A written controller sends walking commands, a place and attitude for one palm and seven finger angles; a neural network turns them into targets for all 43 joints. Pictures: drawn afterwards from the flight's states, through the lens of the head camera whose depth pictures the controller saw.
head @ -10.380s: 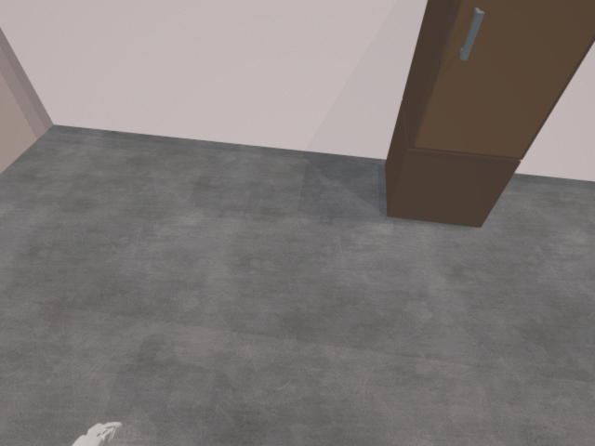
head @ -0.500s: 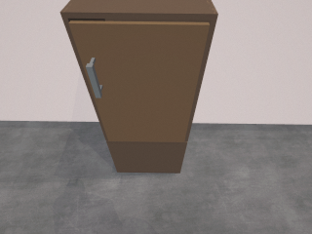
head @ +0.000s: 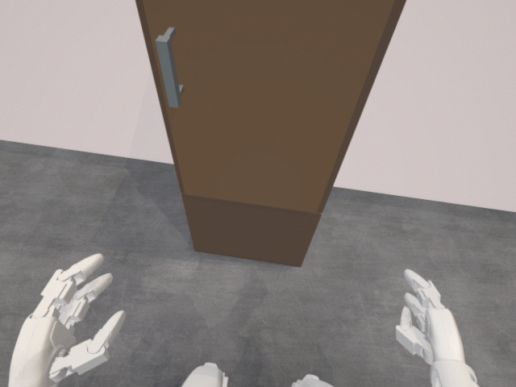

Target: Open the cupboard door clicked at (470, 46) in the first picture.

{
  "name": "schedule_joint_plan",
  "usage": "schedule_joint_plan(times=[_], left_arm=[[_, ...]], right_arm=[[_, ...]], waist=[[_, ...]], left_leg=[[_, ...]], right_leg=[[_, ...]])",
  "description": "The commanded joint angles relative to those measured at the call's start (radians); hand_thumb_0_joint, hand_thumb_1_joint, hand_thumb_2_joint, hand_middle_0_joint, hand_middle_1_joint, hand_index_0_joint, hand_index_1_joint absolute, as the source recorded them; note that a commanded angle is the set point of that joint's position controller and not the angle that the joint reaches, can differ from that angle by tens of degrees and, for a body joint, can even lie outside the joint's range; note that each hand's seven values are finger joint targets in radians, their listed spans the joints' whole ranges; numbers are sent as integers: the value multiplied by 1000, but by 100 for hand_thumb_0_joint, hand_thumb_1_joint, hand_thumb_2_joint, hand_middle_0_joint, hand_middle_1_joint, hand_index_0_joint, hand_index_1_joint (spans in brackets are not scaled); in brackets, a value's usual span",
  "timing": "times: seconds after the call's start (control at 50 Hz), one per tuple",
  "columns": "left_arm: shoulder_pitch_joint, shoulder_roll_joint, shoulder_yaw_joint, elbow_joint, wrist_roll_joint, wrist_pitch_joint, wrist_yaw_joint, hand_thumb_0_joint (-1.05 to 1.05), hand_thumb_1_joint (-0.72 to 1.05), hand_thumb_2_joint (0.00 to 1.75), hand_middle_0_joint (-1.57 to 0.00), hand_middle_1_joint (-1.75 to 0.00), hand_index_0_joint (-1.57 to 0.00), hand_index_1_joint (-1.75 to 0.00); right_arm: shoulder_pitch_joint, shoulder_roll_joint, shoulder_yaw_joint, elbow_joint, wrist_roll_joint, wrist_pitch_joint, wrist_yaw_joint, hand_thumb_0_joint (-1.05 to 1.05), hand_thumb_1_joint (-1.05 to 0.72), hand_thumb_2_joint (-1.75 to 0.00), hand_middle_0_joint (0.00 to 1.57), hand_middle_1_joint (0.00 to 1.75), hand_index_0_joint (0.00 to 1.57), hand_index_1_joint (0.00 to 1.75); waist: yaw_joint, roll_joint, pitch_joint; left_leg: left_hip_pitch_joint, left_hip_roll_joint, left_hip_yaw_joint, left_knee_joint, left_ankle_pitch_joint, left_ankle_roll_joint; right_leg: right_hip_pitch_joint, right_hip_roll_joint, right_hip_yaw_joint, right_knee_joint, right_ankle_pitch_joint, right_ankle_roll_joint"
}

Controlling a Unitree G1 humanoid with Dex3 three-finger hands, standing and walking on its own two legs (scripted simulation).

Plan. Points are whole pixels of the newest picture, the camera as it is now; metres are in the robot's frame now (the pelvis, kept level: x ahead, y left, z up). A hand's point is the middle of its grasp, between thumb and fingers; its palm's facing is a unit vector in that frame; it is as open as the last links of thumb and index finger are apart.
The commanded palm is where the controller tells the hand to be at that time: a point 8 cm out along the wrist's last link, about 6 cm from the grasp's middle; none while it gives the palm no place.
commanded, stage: raise the hand with hooked fingers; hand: left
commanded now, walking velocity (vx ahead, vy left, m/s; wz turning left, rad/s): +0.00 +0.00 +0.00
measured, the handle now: (172, 68) +0.60 +0.24 +0.15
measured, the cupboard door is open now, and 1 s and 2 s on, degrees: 0 0 0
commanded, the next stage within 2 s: move the hooked fingers beside the handle in 1.56 s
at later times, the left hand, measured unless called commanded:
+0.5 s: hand (91, 254) +0.25 +0.26 +0.09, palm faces +0.01 -1.00 -0.07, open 12.3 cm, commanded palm +0.22 +0.31 +0.11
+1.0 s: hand (52, 184) +0.30 +0.30 +0.16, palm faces +0.05 -1.00 -0.05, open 13.9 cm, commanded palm +0.28 +0.35 +0.16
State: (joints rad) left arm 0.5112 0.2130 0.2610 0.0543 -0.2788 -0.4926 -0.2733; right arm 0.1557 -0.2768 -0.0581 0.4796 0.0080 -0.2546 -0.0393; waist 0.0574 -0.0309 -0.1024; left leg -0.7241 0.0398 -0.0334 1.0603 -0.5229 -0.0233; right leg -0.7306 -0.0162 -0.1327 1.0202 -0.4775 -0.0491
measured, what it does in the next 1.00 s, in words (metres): stands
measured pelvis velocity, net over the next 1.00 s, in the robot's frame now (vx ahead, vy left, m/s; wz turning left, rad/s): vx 0.02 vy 0.04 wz -0.02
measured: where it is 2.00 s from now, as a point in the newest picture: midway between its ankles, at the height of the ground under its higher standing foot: outside the picture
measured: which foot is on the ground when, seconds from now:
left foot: down 0.00-1.00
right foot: down 0.00-1.00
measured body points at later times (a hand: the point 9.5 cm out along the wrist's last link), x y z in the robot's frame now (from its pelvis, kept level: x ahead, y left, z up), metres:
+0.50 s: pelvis +0.00 +0.03 +0.02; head +0.05 +0.04 +0.47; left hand +0.24 +0.31 +0.10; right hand +0.14 -0.23 -0.06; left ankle +0.00 +0.13 -0.67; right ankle +0.02 -0.09 -0.67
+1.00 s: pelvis +0.02 +0.04 +0.05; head +0.04 +0.04 +0.50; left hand +0.30 +0.36 +0.16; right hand +0.19 -0.19 -0.02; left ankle +0.00 +0.13 -0.67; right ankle +0.02 -0.09 -0.67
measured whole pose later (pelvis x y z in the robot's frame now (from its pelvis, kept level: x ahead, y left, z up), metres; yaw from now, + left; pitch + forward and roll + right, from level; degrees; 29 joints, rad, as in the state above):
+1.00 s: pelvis +0.02 +0.04 +0.05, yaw -1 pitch +4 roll -2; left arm -0.05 0.41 0.42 0.27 -0.33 -0.14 -0.44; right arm 0.26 -0.25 0.08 0.58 0.04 -0.23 -0.10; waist 0.03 0.03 -0.05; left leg -0.41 0.01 0.01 0.74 -0.40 0.03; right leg -0.41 -0.02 -0.09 0.67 -0.33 0.01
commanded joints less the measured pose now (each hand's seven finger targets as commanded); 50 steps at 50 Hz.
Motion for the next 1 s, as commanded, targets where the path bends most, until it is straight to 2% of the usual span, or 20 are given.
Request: schedule_joint_plan(times=[0.0, 0.02, 0.06, 0.1, 0.14, 0.2, 0.24, 0.28, 0.34, 0.4, 0.48, 0.5, 0.52, 0.6, 0.7, 0.76, 0.78, 0.86, 0.9, 0.98], left_arm=[[-381, 121, -79, -363, -40, -157, -89, 0, 25, 62, -25, -72, -25, -72], [-391, 146, -79, -310, -35, -127, -119, 0, 22, 61, -25, -74, -25, -74], [-357, 204, -31, -183, -29, -24, -164, 0, 18, 59, -25, -76, -25, -76], [-303, 280, 71, -67, -43, 111, -188, 0, 13, 57, -25, -80, -25, -80], [-233, 311, 152, -84, -78, 212, -180, 0, 8, 55, -26, -82, -26, -82], [-160, 299, 246, -162, -135, 259, -103, 0, 1, 52, -26, -87, -26, -87], [-148, 261, 243, -237, -134, 217, -36, 0, -3, 50, -27, -90, -27, -90], [-199, 217, 192, -238, -105, 168, 7, 0, -8, 48, -27, -93, -27, -93], [-293, 208, 109, -188, -52, 119, -7, 0, -15, 45, -27, -98, -27, -98], [-392, 218, 52, -174, -42, 113, -66, 0, -22, 42, -28, -102, -28, -102], [-457, 343, 157, -199, -58, 134, -100, 0, -31, 38, -29, -108, -29, -108], [-471, 380, 193, -201, -66, 141, -95, 0, -34, 37, -29, -110, -29, -110], [-476, 362, 192, -213, -74, 143, -90, 0, -36, 36, -29, -111, -29, -111], [-493, 360, 220, -171, -91, 166, -61, 0, -45, 32, -30, -117, -30, -117], [-552, 314, 146, -21, -73, 279, -114, 0, -50, 30, -30, -120, -30, -120], [-641, 357, 165, -3, -69, 327, -148, 0, -50, 30, -30, -120, -30, -120], [-674, 380, 183, -17, -68, 329, -154, 0, -50, 30, -30, -120, -30, -120], [-786, 456, 249, -67, -72, 290, -150, 0, -50, 30, -30, -120, -30, -120], [-816, 482, 277, -47, -80, 275, -149, 0, -50, 30, -30, -120, -30, -120], [-857, 463, 261, 61, -83, 297, -179, 0, -50, 30, -30, -120, -30, -120]], right_arm=[[54, -101, 7, -43, 16, -62, -22, 0, -90, -90, 20, 30, 20, 30], [58, -107, 8, -31, 23, -67, -28, 0, -90, -90, 20, 30, 20, 30], [58, -122, 9, -31, 37, -66, -42, 0, -90, -90, 20, 30, 20, 30], [38, -126, 16, -44, 44, -50, -50, 0, -90, -90, 20, 30, 20, 30], [12, -109, 20, -83, 47, -31, -53, 0, -90, -90, 20, 30, 20, 30], [-13, -68, 30, -112, 37, -21, -41, 0, -90, -90, 20, 30, 20, 30], [8, -53, 26, -103, 34, -28, -29, 0, -90, -90, 20, 30, 20, 30], [30, -63, 21, -84, 30, -33, -21, 0, -90, -90, 20, 30, 20, 30], [67, -98, 19, -62, 27, -46, -19, 0, -90, -90, 20, 30, 20, 30], [79, -126, 23, -57, 37, -61, -30, 0, -90, -90, 20, 30, 20, 30], [77, -131, 25, -52, 42, -73, -53, 0, -90, -90, 20, 30, 20, 30], [75, -133, 28, -48, 41, -71, -57, 0, -90, -90, 20, 30, 20, 30], [67, -123, 34, -53, 42, -71, -57, 0, -90, -90, 20, 30, 20, 30], [67, -118, 45, -48, 38, -65, -53, 0, -90, -90, 20, 30, 20, 30], [70, -132, 49, -48, 49, -42, -51, 0, -90, -90, 20, 30, 20, 30], [66, -139, 49, -51, 52, -33, -60, 0, -90, -90, 20, 30, 20, 30], [62, -138, 51, -53, 50, -32, -62, 0, -90, -90, 20, 30, 20, 30], [56, -125, 63, -50, 40, -33, -67, 0, -90, -90, 20, 30, 20, 30], [58, -126, 67, -40, 35, -32, -70, 0, -90, -90, 20, 30, 20, 30], [53, -127, 67, -21, 45, -29, -77, 0, -90, -90, 20, 30, 20, 30]], waist=[[-160, 139, -156], [-165, 108, -146], [-150, 45, -137], [-88, 43, -150], [-27, 18, -230], [37, 18, -301], [29, 45, -274], [-12, 20, -187], [-67, 52, -108], [-92, 86, -92], [-57, 113, -205], [-48, 123, -195], [-41, 153, -194], [-26, 158, -160], [-52, 131, -69], [-56, 86, -98], [-52, 98, -117], [-41, 143, -184], [-37, 131, -179], [-48, 155, -147]], left_leg=[[73, -31, 7, -63, 242, 56], [53, -29, 3, -70, 212, 56], [14, -33, 3, -97, 182, 60], [2, -43, 8, -136, 203, 57], [34, -52, 18, -180, 260, 52], [93, -52, 11, -230, 385, 38], [130, -46, 17, -264, 421, 33], [132, -40, 16, -287, 397, 32], [141, -35, 17, -294, 316, 36], [168, -36, 4, -312, 237, 40], [240, -36, -4, -345, 279, 43], [255, -34, -10, -353, 299, 39], [274, -34, -12, -366, 323, 35], [314, -28, -22, -395, 427, 19], [316, -27, -12, -422, 418, 21], [330, -29, -10, -430, 406, 29], [341, -30, -11, -433, 415, 29], [418, -29, -18, -446, 472, 23], [422, -31, -17, -448, 490, 22], [427, -33, -8, -467, 461, 24]], right_leg=[[61, 27, 162, -173, 180, 25], [67, 24, 163, -189, 146, 30], [103, 20, 177, -234, 88, 37], [183, 10, 184, -265, 81, 37], [301, -14, 185, -285, 138, 49], [415, -3, 131, -246, 325, 40], [379, 11, 87, -233, 386, 39], [303, 25, 64, -238, 342, 42], [217, 28, 65, -254, 240, 41], [193, 27, 72, -283, 146, 34], [288, 18, 75, -303, 182, 30], [298, 26, 68, -301, 199, 24], [307, 25, 60, -300, 224, 22], [338, 35, 40, -305, 312, 17], [324, 36, 41, -346, 336, 22], [347, 33, 47, -370, 344, 27], [361, 32, 49, -372, 351, 25], [397, 36, 53, -380, 377, 17], [419, 40, 57, -389, 399, 14], [410, 31, 60, -414, 388, 18]])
